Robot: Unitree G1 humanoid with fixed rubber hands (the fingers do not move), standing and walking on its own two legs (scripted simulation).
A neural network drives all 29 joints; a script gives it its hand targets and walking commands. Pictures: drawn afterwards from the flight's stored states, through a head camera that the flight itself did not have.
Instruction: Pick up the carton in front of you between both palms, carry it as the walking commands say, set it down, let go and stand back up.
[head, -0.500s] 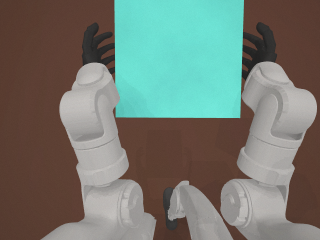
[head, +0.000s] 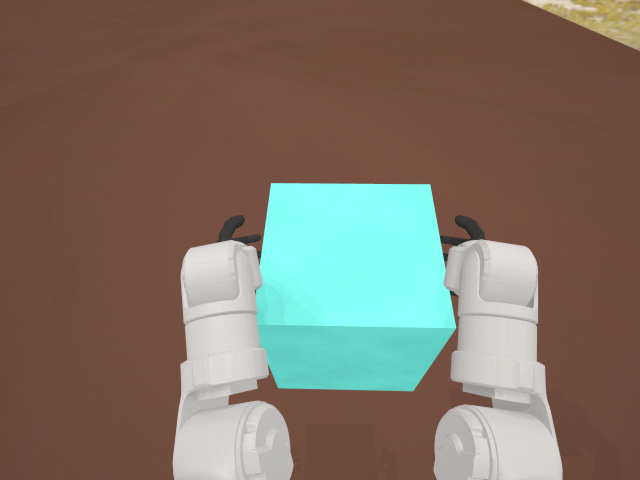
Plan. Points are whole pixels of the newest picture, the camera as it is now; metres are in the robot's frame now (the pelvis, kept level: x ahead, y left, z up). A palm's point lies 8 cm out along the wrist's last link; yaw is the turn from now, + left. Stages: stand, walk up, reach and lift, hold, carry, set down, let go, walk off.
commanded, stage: carry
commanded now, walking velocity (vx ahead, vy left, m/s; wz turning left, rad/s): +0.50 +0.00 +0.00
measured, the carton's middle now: (347, 295) +0.37 -0.04 +0.04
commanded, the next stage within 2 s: none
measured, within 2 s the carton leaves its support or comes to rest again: neither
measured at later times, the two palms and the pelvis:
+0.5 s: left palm (260, 176) +0.60 +0.09 +0.10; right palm (420, 160) +0.62 -0.20 +0.09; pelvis +0.34 -0.07 +0.00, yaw +3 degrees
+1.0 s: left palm (282, 102) +0.89 +0.05 +0.10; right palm (404, 95) +0.90 -0.23 +0.09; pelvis +0.64 -0.10 -0.03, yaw +2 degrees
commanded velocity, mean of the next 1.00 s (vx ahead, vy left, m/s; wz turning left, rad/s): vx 0.50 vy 0.00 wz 0.00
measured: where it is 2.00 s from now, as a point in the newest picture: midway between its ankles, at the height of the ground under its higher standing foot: (332, 263)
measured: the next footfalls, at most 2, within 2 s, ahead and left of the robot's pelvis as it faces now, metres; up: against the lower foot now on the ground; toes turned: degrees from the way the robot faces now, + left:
right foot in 0.14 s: +0.29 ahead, -0.17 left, +0.00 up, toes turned -8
left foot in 0.56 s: +0.51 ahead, +0.04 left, +0.00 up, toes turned +12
